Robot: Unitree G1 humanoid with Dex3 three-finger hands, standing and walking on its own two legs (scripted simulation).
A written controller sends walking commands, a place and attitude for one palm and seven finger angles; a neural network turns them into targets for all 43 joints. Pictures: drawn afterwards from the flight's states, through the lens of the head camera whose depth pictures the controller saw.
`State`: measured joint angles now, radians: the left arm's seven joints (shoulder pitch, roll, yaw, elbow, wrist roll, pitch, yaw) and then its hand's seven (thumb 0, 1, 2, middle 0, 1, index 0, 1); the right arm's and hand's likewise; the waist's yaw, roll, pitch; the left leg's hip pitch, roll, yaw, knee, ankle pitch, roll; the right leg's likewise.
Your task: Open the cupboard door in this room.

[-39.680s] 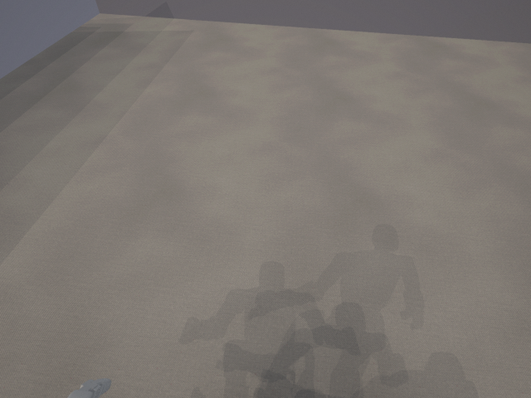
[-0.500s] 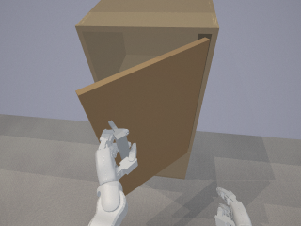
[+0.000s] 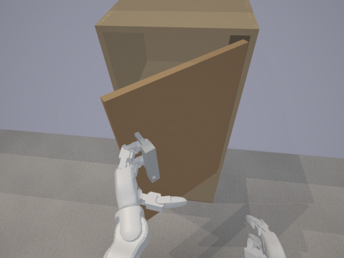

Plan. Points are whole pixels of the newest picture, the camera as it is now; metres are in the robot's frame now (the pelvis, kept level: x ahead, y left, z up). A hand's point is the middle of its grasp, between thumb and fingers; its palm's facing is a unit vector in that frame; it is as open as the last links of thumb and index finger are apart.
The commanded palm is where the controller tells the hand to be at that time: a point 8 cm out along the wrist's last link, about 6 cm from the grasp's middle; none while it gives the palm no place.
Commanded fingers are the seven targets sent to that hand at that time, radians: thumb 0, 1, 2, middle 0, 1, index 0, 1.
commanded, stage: open thumb and fingers to let go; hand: left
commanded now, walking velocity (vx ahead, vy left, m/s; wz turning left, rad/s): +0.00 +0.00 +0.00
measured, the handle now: (146, 157) +0.33 +0.08 +0.08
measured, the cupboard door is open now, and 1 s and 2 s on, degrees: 42 44 44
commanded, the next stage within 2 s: slide the hand sideways off the handle in 0.14 s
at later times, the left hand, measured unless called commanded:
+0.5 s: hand (154, 196) +0.23 +0.05 +0.08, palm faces -0.22 -0.98 +0.00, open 16.5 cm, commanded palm +0.22 +0.09 +0.08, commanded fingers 0.00 -0.50 0.30 -0.15 -0.30 -0.15 -0.30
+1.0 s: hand (137, 205) +0.22 +0.08 +0.08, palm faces -0.13 -0.99 +0.00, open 16.2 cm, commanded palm +0.19 +0.14 +0.08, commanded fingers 0.00 -0.50 0.30 -0.15 -0.30 -0.15 -0.30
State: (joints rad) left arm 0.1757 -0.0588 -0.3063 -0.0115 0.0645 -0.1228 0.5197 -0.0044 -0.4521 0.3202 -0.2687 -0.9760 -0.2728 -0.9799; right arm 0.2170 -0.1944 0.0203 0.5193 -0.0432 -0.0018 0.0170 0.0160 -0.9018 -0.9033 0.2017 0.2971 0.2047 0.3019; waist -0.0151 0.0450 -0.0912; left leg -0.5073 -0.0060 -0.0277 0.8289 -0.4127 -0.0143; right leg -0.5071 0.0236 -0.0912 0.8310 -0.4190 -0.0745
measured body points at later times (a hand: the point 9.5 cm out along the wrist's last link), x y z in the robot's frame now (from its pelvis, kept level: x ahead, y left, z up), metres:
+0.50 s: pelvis -0.01 +0.02 +0.00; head +0.00 -0.01 +0.45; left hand +0.24 +0.10 +0.08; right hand +0.16 -0.20 -0.09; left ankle +0.01 +0.13 -0.70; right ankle +0.01 -0.07 -0.70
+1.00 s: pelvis +0.01 +0.02 -0.01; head +0.03 +0.00 +0.44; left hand +0.22 +0.14 +0.08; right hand +0.19 -0.20 -0.08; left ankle +0.01 +0.13 -0.70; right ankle +0.01 -0.07 -0.70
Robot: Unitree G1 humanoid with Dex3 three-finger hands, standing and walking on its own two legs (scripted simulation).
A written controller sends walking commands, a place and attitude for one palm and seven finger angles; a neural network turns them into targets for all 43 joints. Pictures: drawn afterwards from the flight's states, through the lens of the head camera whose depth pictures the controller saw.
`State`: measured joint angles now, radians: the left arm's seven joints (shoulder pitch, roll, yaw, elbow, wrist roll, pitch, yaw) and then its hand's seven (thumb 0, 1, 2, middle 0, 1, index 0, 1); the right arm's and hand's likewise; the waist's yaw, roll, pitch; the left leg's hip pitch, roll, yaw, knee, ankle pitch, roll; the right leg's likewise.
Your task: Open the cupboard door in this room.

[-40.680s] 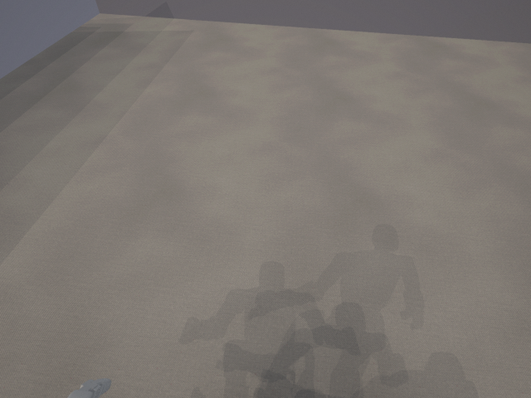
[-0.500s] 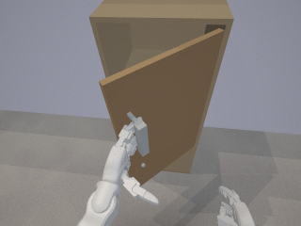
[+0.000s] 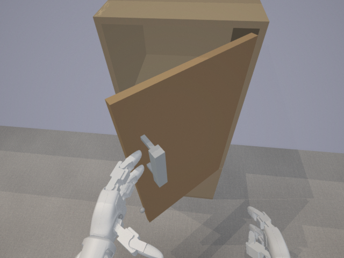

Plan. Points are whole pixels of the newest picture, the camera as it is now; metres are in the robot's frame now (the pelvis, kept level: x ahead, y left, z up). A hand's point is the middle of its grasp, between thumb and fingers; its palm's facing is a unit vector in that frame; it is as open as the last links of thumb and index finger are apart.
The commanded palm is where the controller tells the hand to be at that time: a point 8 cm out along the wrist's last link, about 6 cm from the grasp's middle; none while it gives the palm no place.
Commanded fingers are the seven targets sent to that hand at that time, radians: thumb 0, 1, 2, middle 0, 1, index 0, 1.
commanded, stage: slide the hand sideways off the handle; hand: left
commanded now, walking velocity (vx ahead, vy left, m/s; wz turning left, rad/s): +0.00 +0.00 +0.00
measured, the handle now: (153, 161) +0.31 +0.06 +0.09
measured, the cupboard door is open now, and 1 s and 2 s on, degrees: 44 44 44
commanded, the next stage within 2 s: draw the hand back to the body in 0.44 s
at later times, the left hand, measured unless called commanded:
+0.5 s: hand (115, 235) +0.16 +0.11 +0.08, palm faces -0.09 -1.00 -0.02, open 16.3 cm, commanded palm +0.13 +0.17 +0.09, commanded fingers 0.00 -0.50 0.30 -0.15 -0.30 -0.15 -0.30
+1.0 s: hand (80, 230) +0.16 +0.16 +0.12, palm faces -0.06 -0.99 -0.09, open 16.3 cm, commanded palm +0.13 +0.22 +0.14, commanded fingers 0.00 -0.36 0.36 -0.16 -0.30 -0.16 -0.30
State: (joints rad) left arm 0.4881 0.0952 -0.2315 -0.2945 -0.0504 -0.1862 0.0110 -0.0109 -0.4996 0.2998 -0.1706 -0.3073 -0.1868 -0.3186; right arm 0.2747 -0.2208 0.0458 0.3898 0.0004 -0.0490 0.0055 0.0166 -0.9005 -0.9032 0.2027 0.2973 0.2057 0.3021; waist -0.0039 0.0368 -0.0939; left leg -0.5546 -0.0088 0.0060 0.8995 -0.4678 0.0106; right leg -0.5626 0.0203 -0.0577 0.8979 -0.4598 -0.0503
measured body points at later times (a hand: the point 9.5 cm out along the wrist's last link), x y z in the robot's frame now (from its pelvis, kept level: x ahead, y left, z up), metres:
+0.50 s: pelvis -0.01 +0.00 -0.02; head +0.01 -0.02 +0.43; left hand +0.16 +0.17 +0.09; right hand +0.18 -0.22 -0.08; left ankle -0.01 +0.11 -0.69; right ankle +0.00 -0.09 -0.69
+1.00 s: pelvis -0.01 +0.02 +0.00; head -0.02 +0.00 +0.45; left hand +0.15 +0.21 +0.13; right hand +0.18 -0.20 -0.05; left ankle -0.01 +0.11 -0.69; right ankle +0.00 -0.09 -0.69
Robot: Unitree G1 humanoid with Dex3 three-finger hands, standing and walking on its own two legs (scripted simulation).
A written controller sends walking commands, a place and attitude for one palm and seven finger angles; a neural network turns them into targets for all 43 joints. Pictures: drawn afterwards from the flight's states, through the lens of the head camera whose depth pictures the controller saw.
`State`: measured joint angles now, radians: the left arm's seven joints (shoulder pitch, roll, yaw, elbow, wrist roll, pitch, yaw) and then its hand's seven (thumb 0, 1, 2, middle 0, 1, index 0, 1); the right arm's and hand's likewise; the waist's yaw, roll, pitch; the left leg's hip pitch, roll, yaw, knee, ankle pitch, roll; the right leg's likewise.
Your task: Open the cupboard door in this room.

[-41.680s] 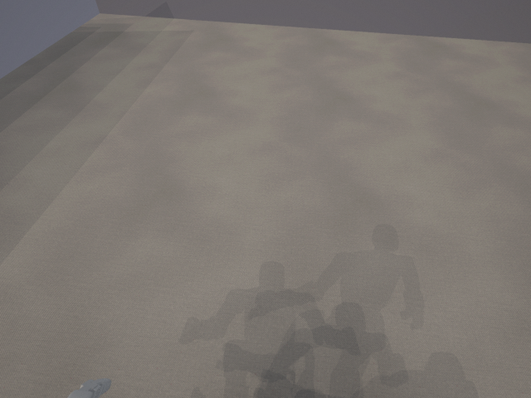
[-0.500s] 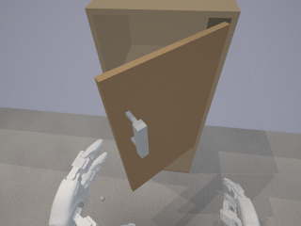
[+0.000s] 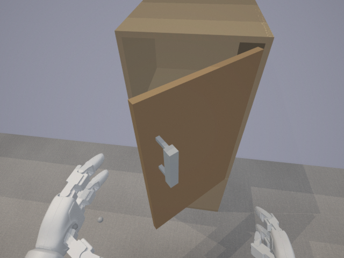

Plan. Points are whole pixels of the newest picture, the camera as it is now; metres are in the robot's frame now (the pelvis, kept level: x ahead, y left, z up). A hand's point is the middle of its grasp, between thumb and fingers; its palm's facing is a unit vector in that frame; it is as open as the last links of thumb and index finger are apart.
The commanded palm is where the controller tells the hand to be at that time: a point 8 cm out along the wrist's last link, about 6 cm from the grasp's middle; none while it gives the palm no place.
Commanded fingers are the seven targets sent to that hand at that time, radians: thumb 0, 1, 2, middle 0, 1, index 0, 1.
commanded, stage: draw the hand back to the body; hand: left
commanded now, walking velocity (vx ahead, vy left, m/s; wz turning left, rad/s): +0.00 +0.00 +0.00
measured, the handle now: (166, 161) +0.32 +0.04 +0.09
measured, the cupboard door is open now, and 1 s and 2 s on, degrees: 44 44 44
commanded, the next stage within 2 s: step back with the hand held close in 1.12 s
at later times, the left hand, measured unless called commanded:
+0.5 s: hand (47, 184) +0.20 +0.23 +0.18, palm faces +0.33 -0.86 -0.39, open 12.0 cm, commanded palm +0.15 +0.27 +0.19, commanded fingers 0.00 0.51 0.74 -0.19 -0.30 -0.19 -0.30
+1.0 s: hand (35, 168) +0.21 +0.24 +0.20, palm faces +0.43 -0.82 -0.39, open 7.6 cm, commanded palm +0.16 +0.29 +0.22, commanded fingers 0.00 0.90 0.90 -0.20 -0.30 -0.20 -0.30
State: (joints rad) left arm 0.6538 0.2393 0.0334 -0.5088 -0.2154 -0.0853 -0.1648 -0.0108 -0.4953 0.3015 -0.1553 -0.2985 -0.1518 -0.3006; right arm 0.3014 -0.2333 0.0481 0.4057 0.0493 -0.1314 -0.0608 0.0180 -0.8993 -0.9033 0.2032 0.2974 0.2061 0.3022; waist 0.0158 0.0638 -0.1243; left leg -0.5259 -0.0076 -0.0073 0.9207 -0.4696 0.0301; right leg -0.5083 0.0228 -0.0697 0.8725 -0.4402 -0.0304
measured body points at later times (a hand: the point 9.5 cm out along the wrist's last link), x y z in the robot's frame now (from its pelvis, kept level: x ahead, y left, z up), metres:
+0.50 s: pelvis +0.02 +0.01 +0.04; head +0.00 -0.02 +0.49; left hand +0.17 +0.27 +0.20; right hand +0.20 -0.21 -0.04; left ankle +0.00 +0.10 -0.69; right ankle +0.01 -0.10 -0.69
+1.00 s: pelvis +0.02 -0.01 +0.05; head +0.00 -0.03 +0.50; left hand +0.19 +0.29 +0.22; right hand +0.21 -0.23 -0.03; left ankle +0.00 +0.10 -0.69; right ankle +0.01 -0.10 -0.69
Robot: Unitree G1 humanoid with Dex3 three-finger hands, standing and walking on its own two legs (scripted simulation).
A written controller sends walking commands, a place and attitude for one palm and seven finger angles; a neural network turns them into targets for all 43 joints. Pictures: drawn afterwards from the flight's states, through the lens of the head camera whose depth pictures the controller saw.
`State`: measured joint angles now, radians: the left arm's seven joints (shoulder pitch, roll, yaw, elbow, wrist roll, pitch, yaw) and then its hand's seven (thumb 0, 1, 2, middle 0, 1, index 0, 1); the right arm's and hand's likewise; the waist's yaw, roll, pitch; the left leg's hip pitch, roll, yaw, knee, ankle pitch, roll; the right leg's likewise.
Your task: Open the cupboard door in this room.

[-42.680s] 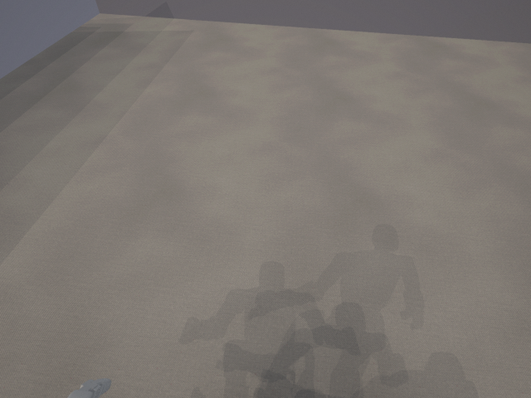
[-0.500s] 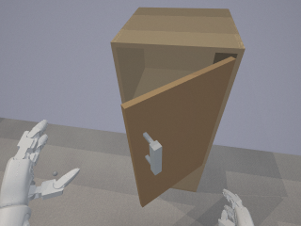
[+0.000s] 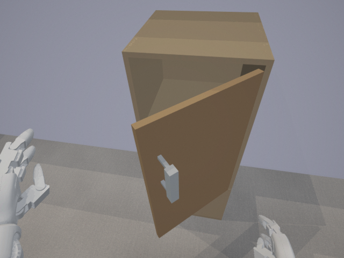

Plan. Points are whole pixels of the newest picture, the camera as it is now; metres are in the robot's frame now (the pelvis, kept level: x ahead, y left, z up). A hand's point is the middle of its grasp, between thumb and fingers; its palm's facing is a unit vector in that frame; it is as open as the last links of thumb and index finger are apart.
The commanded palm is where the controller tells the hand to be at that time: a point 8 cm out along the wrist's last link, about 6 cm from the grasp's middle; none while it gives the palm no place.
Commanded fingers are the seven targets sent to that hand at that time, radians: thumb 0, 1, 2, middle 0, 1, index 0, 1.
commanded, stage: draw the hand back to the body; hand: left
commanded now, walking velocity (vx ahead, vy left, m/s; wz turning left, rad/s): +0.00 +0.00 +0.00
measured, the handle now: (167, 178) +0.29 +0.06 +0.04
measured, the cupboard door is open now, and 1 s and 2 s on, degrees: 44 44 44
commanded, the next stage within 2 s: step back with the hand held close in 0.12 s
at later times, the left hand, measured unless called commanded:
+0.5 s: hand (47, 192) +0.18 +0.26 +0.14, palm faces +0.34 -0.81 -0.48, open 7.4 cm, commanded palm +0.12 +0.30 +0.17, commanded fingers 0.00 0.90 0.90 -0.20 -0.30 -0.20 -0.30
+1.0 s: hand out of the picture +0.08 +0.30 +0.15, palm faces +0.49 -0.73 -0.48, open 7.4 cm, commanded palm +0.01 +0.33 +0.17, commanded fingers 0.00 0.90 0.90 -0.20 -0.30 -0.20 -0.30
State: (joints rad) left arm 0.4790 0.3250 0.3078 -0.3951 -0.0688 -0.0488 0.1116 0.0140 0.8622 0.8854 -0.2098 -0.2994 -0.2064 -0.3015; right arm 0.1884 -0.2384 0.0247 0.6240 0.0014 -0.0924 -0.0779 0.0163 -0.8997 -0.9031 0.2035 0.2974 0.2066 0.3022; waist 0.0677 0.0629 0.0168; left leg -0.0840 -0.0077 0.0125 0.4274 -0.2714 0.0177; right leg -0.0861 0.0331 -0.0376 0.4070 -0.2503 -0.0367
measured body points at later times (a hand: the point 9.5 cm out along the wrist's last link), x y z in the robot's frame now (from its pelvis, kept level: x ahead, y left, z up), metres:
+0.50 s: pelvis -0.02 +0.00 +0.00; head -0.01 -0.01 +0.45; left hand +0.16 +0.30 +0.16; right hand +0.15 -0.24 -0.09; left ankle -0.02 +0.11 -0.74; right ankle -0.01 -0.09 -0.74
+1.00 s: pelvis -0.11 +0.03 -0.02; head -0.11 +0.04 +0.42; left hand +0.05 +0.33 +0.18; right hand +0.06 -0.21 -0.10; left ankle -0.02 +0.11 -0.74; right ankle -0.04 -0.09 -0.74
